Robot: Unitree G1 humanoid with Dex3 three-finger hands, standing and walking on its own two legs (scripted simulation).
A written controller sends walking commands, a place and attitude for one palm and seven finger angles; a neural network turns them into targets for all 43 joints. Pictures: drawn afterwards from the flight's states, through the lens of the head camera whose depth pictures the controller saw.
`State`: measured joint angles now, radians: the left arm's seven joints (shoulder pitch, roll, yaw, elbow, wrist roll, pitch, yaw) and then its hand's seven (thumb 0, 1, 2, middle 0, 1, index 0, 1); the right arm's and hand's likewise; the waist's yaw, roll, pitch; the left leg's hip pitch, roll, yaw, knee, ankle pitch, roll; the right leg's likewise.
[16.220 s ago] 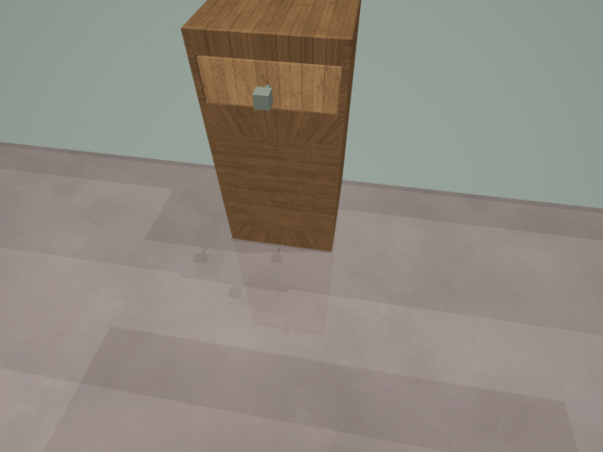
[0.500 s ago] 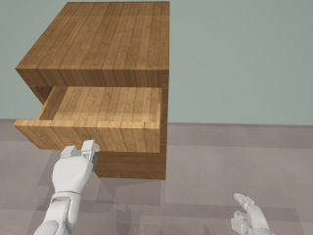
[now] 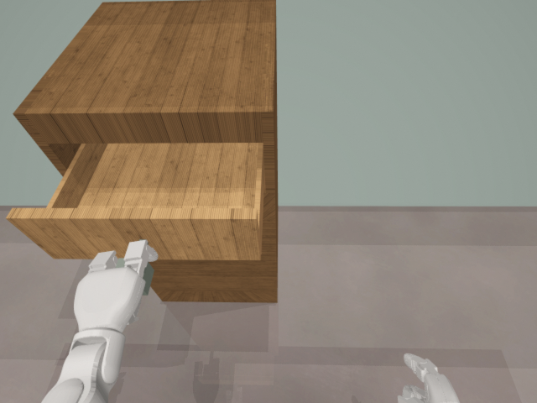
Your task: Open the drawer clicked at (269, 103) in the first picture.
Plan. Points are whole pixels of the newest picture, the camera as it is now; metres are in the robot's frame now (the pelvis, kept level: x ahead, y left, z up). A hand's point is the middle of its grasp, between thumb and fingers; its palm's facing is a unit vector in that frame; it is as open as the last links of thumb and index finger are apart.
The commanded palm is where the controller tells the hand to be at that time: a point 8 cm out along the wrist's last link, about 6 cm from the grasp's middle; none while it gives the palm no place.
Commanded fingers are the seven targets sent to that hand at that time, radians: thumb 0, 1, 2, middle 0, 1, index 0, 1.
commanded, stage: pull the drawer open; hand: left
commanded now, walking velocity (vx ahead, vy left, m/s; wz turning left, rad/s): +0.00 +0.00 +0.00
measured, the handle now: (137, 264) +0.33 +0.23 +0.00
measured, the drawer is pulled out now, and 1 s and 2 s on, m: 0.16 0.30 0.30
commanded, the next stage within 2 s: open the thumb to release the handle in 0.80 s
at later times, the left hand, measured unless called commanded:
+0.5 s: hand (105, 388) +0.16 +0.23 -0.02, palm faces -0.04 -0.10 -0.99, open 8.2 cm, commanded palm +0.10 +0.24 +0.04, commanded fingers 0.00 0.90 0.90 -0.40 -1.35 -0.40 -1.35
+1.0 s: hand out of the picture +0.14 +0.23 -0.02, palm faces -0.03 -0.08 -1.00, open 8.3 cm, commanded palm +0.11 +0.23 +0.04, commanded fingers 0.00 0.48 0.72 -0.37 -1.30 -0.37 -1.30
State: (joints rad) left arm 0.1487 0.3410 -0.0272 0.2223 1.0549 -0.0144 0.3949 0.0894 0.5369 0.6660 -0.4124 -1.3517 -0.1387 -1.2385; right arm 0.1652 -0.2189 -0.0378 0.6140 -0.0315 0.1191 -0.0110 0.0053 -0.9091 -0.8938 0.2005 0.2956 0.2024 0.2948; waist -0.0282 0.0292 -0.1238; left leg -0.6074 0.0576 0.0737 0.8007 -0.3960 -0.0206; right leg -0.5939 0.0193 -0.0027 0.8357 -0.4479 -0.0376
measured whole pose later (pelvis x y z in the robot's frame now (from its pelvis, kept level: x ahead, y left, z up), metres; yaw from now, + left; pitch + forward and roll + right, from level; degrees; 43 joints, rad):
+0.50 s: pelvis +0.01 +0.00 -0.02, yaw +0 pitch +14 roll +2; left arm 0.65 0.37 -0.04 -0.17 1.06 -0.09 0.50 0.09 0.50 0.66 -0.41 -1.35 -0.18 -1.28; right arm 0.09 -0.20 -0.01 0.51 -0.06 0.11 0.06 0.01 -0.91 -0.89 0.20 0.30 0.20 0.29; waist 0.05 0.03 -0.15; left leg -0.70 0.05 0.08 0.95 -0.48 -0.02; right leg -0.70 0.01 0.01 1.00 -0.54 -0.03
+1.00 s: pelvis -0.01 -0.01 -0.03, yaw +1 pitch +14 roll +2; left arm 0.68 0.40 0.01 -0.18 1.04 -0.15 0.52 0.06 0.45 0.72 -0.41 -1.35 -0.21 -1.28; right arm 0.14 -0.24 -0.04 0.52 -0.08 0.13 0.04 0.01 -0.91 -0.89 0.20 0.30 0.20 0.29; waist 0.05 0.03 -0.15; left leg -0.78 0.05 0.05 1.01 -0.48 -0.03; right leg -0.77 0.01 -0.01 1.07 -0.54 -0.05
